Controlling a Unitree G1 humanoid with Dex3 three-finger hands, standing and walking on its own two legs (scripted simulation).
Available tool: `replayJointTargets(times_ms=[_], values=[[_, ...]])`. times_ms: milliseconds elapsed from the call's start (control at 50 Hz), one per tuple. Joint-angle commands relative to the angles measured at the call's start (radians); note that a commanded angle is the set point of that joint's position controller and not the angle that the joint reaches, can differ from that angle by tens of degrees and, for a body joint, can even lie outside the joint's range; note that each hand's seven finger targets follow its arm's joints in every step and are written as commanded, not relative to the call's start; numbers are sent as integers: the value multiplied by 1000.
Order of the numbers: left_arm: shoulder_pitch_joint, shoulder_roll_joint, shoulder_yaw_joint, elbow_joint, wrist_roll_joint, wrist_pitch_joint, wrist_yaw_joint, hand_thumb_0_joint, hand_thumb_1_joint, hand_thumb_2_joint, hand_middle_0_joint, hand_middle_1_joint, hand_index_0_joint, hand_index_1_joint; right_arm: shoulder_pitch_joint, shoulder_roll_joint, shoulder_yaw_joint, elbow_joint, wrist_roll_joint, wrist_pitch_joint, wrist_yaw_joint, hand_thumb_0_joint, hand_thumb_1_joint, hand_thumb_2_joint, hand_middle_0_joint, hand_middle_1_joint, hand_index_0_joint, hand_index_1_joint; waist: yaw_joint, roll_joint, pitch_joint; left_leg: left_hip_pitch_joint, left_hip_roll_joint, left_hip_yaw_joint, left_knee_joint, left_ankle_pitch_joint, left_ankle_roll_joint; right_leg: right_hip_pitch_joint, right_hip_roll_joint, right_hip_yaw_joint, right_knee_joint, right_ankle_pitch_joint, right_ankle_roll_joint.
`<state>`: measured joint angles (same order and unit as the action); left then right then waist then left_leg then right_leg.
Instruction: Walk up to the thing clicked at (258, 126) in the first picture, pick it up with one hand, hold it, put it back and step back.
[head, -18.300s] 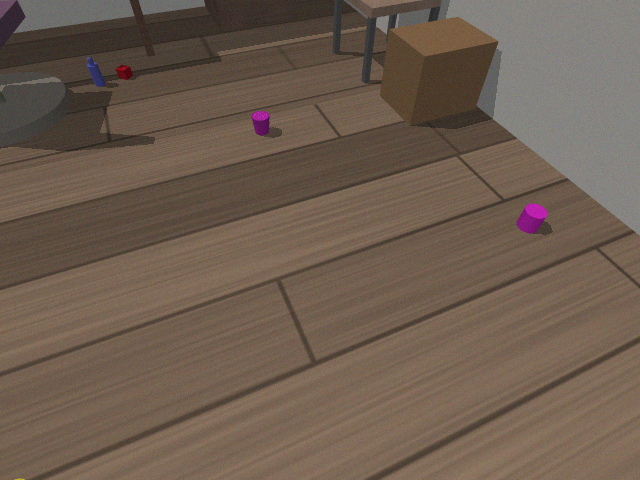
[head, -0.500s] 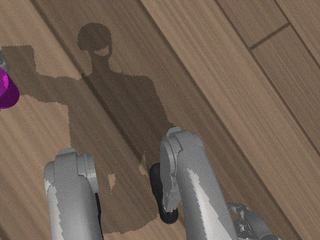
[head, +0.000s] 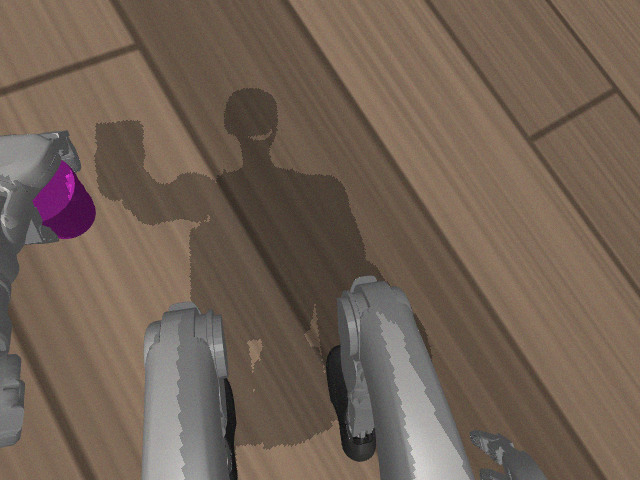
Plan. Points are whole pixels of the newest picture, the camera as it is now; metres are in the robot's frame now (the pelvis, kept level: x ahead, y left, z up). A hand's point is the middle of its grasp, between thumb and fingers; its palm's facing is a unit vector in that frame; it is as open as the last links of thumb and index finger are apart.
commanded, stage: lift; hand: left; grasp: from above
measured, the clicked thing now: (51, 202) +0.47 +0.30 -0.15
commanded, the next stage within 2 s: hold in 1.20 s
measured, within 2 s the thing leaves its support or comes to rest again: neither
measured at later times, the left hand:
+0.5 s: hand out of the picture +0.38 +0.27 +0.09, palm faces -0.42 -0.11 -0.90, open 11.3 cm
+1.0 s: hand out of the picture +0.37 +0.25 +0.22, palm faces -0.42 -0.10 -0.90, open 11.3 cm
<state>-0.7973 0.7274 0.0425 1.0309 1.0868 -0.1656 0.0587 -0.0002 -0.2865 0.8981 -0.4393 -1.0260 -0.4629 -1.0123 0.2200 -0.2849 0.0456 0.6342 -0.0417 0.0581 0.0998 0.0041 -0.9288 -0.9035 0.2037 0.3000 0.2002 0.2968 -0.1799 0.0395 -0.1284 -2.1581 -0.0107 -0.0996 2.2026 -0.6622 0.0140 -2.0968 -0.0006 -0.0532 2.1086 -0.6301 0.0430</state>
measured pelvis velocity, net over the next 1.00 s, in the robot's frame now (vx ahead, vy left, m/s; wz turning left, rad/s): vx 0.05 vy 0.00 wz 0.07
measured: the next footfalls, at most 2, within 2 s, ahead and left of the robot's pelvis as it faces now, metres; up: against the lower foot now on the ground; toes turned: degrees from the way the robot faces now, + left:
none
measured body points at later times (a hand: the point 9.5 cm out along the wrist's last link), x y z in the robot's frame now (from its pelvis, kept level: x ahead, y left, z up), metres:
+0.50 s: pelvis +0.01 +0.00 +0.16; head +0.15 +0.02 +0.59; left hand +0.40 +0.28 +0.14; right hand +0.15 -0.26 +0.04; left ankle +0.08 +0.12 -0.36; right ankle +0.11 -0.13 -0.36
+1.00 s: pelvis +0.05 +0.00 +0.30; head +0.12 +0.00 +0.74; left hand +0.39 +0.25 +0.27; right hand +0.16 -0.27 +0.18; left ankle +0.08 +0.12 -0.36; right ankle +0.11 -0.13 -0.36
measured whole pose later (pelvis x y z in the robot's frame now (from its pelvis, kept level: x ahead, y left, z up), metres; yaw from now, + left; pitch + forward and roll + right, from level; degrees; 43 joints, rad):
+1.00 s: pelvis +0.05 +0.00 +0.30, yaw +4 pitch +15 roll -2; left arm -0.36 0.42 -0.16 0.81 1.00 0.02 0.13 0.00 -0.26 0.87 -0.43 -1.03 -0.46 -1.01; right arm 0.25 -0.24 -0.03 0.73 0.05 -0.02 -0.05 0.01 -0.91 -0.90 0.20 0.30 0.20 0.30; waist -0.07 0.03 -0.13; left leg -0.89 0.03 -0.02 1.10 -0.47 0.00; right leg -0.89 0.01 0.00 1.06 -0.43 0.02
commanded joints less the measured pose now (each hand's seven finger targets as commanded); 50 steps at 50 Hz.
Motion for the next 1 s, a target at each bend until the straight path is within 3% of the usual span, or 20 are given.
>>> replayJointTargets(times_ms=[0, 80, 200, 240, 360, 400, 440, 480, 560, 620, 680, 740, 860, 900, 980], values=[[-269, 255, 53, -267, -34, 6, 20, 0, 416, 1185, -777, -1179, -798, -1156, 165, -222, -95, -62, 13, -6, -28, 0, -920, -909, 199, 300, 199, 300, 22, 244, -696, 588, -1, 26, -376, 102, 18, 376, 32, -51, -267, 131, -82], [-211, 216, 36, -344, -67, 26, 10, 0, 416, 1160, -751, -1195, -783, -1161, 138, -216, -106, -69, 32, -9, -44, 0, -916, -907, 200, 300, 199, 300, 35, 247, -667, 654, 7, -3, -482, 36, 16, 424, 32, -52, -315, 109, -74], [-119, 158, 16, -463, -102, 71, 3, 0, 408, 1172, -742, -1217, -773, -1184, 103, -190, -117, -78, 48, -13, -72, 0, -916, -907, 200, 300, 199, 300, 47, 201, -663, 778, 13, 14, -579, 72, 16, 565, 35, -37, -439, 136, -68], [-75, 166, 26, -471, -104, 86, 8, 0, 417, 1166, -747, -1212, -779, -1178, 92, -179, -118, -75, 50, -15, -83, 0, -914, -906, 200, 300, 199, 300, 59, 160, -660, 808, 10, 35, -596, 104, 20, 633, 38, -24, -496, 151, -66], [0, 96, -5, -551, -107, 123, 12, 0, 432, 1145, -747, -1213, -784, -1174, 60, -152, -117, -68, 67, -24, -113, 0, -910, -903, 200, 300, 200, 300, 65, 161, -590, 955, 16, 29, -769, 90, 11, 761, 35, -13, -636, 138, -64], [52, 95, 2, -548, -112, 139, 16, 0, 447, 1157, -757, -1217, -794, -1178, 47, -146, -116, -67, 71, -28, -118, 0, -908, -902, 200, 300, 200, 300, 80, 148, -586, 1015, 17, 35, -809, 123, 9, 831, 37, -9, -682, 159, -64], [93, 50, -20, -553, -117, 154, 15, 0, 464, 1188, -772, -1235, -806, -1200, 41, -137, -117, -61, 76, -32, -125, 0, -909, -903, 200, 300, 200, 300, 77, 123, -561, 1071, 18, 33, -855, 150, 7, 877, 37, -3, -732, 173, -64], [112, 56, -16, -548, -115, 160, 17, 0, 458, 1209, -782, -1220, -808, -1193, 35, -131, -114, -58, 79, -39, -134, 0, -910, -903, 200, 300, 200, 300, 80, 101, -526, 1099, 16, 43, -897, 146, 9, 948, 40, 6, -795, 169, -63], [165, -4, -60, -488, -116, 167, 18, 0, 440, 1165, -752, -1236, -789, -1198, 29, -110, -105, -53, 85, -62, -150, 0, -912, -904, 200, 300, 200, 300, 76, 37, -391, 1115, 9, 56, -986, 117, 13, 1037, 40, 31, -914, 138, -63], [169, -34, -85, -475, -123, 157, 19, 0, 452, 1157, -769, -1219, -804, -1184, 27, -102, -108, -47, 87, -84, -159, 0, -915, -906, 200, 300, 200, 300, 78, 13, -362, 1157, 4, 71, -1033, 127, 14, 1115, 40, 50, -992, 134, -63], [175, -26, -77, -471, -115, 144, 27, 0, 434, 1126, -749, -1221, -788, -1181, 33, -99, -110, -42, 88, -100, -167, 0, -917, -907, 200, 300, 200, 300, 91, 32, -358, 1222, -2, 79, -1084, 156, 10, 1179, 41, 63, -1054, 144, -64], [184, -50, -84, -469, -102, 138, 51, 0, 457, 1095, -757, -1212, -801, -1167, 46, -100, -117, -31, 88, -107, -169, 0, -914, -906, 200, 300, 200, 300, 99, 43, -372, 1315, 2, 78, -1136, 234, 2, 1236, 42, 58, -1093, 220, -65], [102, -80, -111, -434, -76, 163, 113, 0, 488, 1178, -774, -1259, -815, -1217, 72, -102, -122, -2, 85, -111, -166, 0, -908, -904, 200, 300, 200, 300, 94, 65, -333, 1439, 3, 81, -1242, 295, -5, 1324, 44, 55, -1182, 287, -63], [123, -80, -107, -400, -79, 177, 122, 0, 487, 1164, -769, -1250, -812, -1205, 70, -105, -126, 7, 84, -110, -165, 0, -907, -903, 200, 300, 200, 300, 109, 58, -323, 1487, 7, 76, -1279, 321, -9, 1358, 45, 53, -1211, 307, -62], [163, -117, -139, -370, -93, 203, 115, 0, 484, 1154, -781, -1220, -820, -1179, 68, -104, -126, 7, 86, -111, -161, 0, -906, -903, 200, 300, 200, 300, 118, 31, -293, 1543, 9, 69, -1343, 378, -12, 1428, 47, 54, -1261, 354, -62]])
